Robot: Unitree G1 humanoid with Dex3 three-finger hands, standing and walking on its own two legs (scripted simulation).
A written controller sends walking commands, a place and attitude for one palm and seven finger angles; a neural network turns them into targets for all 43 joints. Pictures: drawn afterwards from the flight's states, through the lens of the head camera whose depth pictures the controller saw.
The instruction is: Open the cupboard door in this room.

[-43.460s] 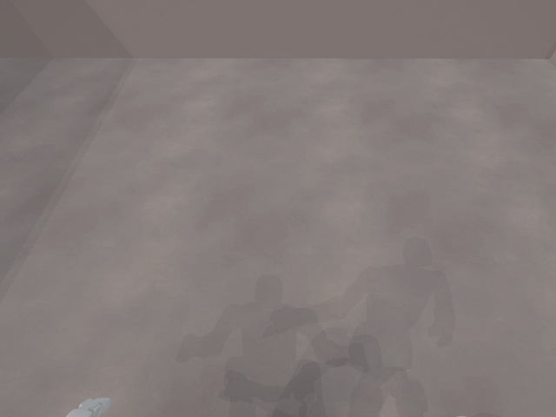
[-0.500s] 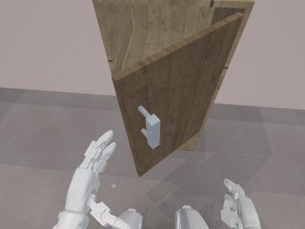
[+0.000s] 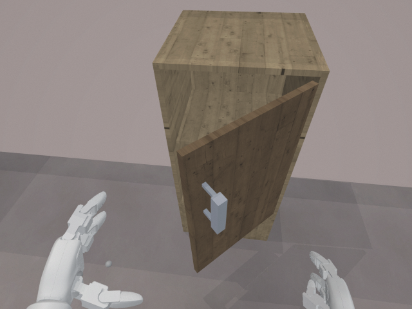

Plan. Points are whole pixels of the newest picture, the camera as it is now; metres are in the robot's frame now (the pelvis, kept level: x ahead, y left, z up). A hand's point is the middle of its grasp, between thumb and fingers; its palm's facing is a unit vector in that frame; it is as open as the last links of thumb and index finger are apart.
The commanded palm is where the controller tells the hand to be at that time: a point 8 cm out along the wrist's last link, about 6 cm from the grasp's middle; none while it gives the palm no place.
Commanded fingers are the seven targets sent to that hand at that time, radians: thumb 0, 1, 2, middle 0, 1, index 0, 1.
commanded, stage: draw the hand back to the body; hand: left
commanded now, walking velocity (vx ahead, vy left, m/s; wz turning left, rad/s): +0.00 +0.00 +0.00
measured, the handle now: (212, 207) +0.34 +0.02 +0.00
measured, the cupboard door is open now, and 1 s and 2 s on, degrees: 44 44 44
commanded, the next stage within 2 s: step back with the hand held close in 0.92 s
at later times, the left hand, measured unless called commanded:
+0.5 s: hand (21, 216) +0.19 +0.26 +0.19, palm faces +0.41 -0.82 -0.40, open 9.6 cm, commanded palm +0.14 +0.30 +0.21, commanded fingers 0.00 0.87 0.88 -0.20 -0.30 -0.20 -0.30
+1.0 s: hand (20, 214) +0.19 +0.25 +0.20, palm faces +0.44 -0.81 -0.39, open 7.5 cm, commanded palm +0.14 +0.29 +0.22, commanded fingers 0.00 0.90 0.90 -0.20 -0.30 -0.20 -0.30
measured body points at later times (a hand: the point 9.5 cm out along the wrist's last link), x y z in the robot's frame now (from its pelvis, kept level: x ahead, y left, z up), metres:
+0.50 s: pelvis +0.01 +0.01 +0.04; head -0.02 -0.01 +0.49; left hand +0.17 +0.30 +0.22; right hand +0.20 -0.21 -0.03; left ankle -0.02 +0.10 -0.69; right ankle +0.02 -0.11 -0.69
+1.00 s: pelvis +0.00 -0.01 +0.05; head -0.02 -0.03 +0.50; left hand +0.16 +0.29 +0.23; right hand +0.18 -0.23 -0.03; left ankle -0.02 +0.10 -0.69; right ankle +0.02 -0.11 -0.69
